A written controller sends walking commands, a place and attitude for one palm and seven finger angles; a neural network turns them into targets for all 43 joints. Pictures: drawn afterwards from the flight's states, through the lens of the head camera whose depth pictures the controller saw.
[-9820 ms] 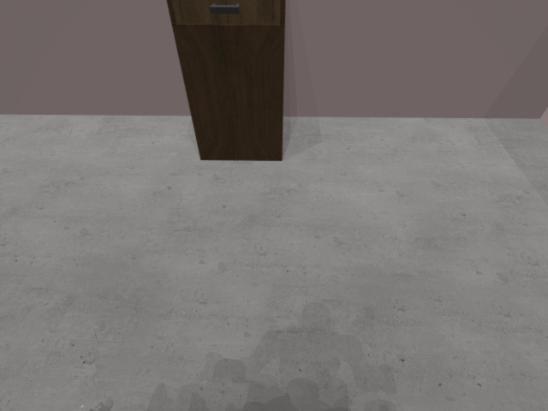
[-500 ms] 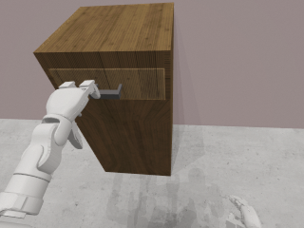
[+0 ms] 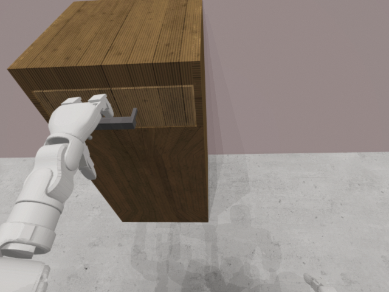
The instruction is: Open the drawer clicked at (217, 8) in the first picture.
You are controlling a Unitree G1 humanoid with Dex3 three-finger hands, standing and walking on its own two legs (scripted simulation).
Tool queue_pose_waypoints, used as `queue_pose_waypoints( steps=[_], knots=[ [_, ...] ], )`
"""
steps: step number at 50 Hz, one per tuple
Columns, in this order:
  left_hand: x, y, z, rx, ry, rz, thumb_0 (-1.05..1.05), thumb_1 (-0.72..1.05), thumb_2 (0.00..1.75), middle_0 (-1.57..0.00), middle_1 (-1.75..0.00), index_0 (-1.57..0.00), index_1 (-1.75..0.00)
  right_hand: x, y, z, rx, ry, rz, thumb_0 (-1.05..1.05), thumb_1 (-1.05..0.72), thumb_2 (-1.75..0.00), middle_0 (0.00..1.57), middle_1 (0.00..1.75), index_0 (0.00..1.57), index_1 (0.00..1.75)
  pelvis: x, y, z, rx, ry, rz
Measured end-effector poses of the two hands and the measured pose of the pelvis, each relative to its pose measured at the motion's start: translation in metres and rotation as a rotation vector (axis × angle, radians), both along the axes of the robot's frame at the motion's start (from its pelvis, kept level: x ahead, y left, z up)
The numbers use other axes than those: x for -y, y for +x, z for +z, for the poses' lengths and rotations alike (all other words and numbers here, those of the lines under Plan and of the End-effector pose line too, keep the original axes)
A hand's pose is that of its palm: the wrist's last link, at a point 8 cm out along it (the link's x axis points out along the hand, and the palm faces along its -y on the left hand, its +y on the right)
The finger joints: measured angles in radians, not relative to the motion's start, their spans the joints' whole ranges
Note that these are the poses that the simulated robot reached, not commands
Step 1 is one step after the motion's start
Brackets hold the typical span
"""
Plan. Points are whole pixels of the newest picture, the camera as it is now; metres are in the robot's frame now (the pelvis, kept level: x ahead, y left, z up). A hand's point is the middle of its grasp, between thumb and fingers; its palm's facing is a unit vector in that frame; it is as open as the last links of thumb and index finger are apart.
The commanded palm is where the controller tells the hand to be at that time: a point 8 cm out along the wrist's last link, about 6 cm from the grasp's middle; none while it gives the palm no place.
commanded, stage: move the hooked fingers above the handle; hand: left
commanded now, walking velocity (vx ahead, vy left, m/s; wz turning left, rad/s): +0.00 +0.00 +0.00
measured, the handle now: (116, 117) +0.53 +0.25 +0.05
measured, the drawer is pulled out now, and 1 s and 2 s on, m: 0.00 0.00 0.00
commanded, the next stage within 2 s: lower the fingers behind the handle in 1.32 s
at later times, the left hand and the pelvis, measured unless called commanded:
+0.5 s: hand (105, 121) +0.46 +0.24 +0.10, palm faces -0.06 -0.04 -1.00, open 13.8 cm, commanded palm +0.45 +0.25 +0.16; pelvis +0.00 +0.01 -0.01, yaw -1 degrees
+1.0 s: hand (109, 116) +0.48 +0.24 +0.10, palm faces -0.03 -0.04 -1.00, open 13.8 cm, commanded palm +0.46 +0.25 +0.16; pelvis +0.00 +0.01 -0.01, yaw -2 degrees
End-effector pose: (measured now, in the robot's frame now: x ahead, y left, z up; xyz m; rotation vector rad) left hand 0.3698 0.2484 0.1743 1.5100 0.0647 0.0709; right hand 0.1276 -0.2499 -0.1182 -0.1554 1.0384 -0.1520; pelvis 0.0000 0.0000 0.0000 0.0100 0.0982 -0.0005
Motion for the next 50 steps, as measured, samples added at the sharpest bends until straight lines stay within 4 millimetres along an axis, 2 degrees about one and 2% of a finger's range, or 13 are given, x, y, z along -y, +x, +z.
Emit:
queue_pose_waypoints(
  steps=[3, 10, 17, 22, 30, 34, 39, 42, 50],
  knots=[
    [-0.002, 0.006, -0.005, -0.033, 0.007, -0.002, 0.0, -0.49, 0.3, -0.31, -1.2, -0.32, -1.2, 0.003, -0.003, -0.001, -0.011, -0.012, -0.01, 0.01, -0.9, -0.9, 0.2, 0.3, 0.2, 0.3, 0.0, 0.0, -0.001, -0.008, -0.002, 0.004],
    [0.01, 0.028, -0.013, -0.043, -0.002, -0.079, 0.0, -0.49, 0.3, -0.32, -1.2, -0.32, -1.2, 0.009, -0.018, -0.004, -0.056, -0.043, -0.037, 0.01, -0.9, -0.9, 0.2, 0.3, 0.2, 0.3, 0.0, 0.0, -0.004, -0.033, -0.006, 0.007],
    [0.005, 0.053, -0.009, -0.004, 0.009, -0.043, 0.0, -0.49, 0.3, -0.32, -1.2, -0.32, -1.2, 0.014, -0.046, -0.009, -0.12, -0.043, -0.093, 0.01, -0.9, -0.9, 0.2, 0.3, 0.2, 0.3, -0.002, 0.001, -0.007, -0.067, -0.009, -0.008],
    [0.001, 0.065, -0.015, -0.048, 0.022, -0.009, 0.0, -0.49, 0.3, -0.31, -1.2, -0.32, -1.2, 0.014, -0.069, -0.013, -0.178, -0.042, -0.13, 0.01, -0.9, -0.9, 0.2, 0.3, 0.2, 0.3, -0.004, 0.002, -0.007, -0.081, -0.01, -0.013],
    [0.017, 0.08, -0.017, -0.027, 0.004, -0.088, 0.0, -0.49, 0.3, -0.32, -1.2, -0.32, -1.2, 0.014, -0.1, -0.014, -0.243, -0.058, -0.178, 0.01, -0.9, -0.9, 0.2, 0.3, 0.2, 0.3, -0.007, 0.002, -0.009, -0.104, -0.014, -0.022],
    [0.014, 0.09, -0.017, -0.008, 0.01, -0.049, 0.0, -0.49, 0.3, -0.32, -1.2, -0.32, -1.2, 0.014, -0.11, -0.014, -0.254, -0.057, -0.197, 0.01, -0.9, -0.9, 0.2, 0.3, 0.2, 0.3, -0.008, 0.0, -0.011, -0.12, -0.015, -0.029],
    [0.002, 0.095, -0.018, -0.035, 0.028, 0.012, 0.0, -0.48, 0.3, -0.31, -1.2, -0.32, -1.2, 0.013, -0.12, -0.014, -0.262, -0.055, -0.22, 0.01, -0.9, -0.9, 0.2, 0.3, 0.2, 0.3, -0.009, 0.0, -0.011, -0.13, -0.016, -0.037],
    [0.002, 0.092, -0.018, -0.047, 0.027, -0.002, 0.0, -0.48, 0.3, -0.31, -1.2, -0.32, -1.2, 0.012, -0.123, -0.013, -0.27, -0.058, -0.222, 0.01, -0.9, -0.9, 0.2, 0.3, 0.2, 0.3, -0.009, 0.001, -0.01, -0.127, -0.017, -0.036],
    [0.009, 0.087, -0.02, -0.031, 0.014, -0.055, 0.0, -0.49, 0.3, -0.32, -1.2, -0.32, -1.2, 0.012, -0.114, -0.012, -0.255, -0.065, -0.207, 0.01, -0.9, -0.9, 0.2, 0.3, 0.2, 0.3, -0.01, 0.001, -0.01, -0.117, -0.02, -0.028]
  ],
)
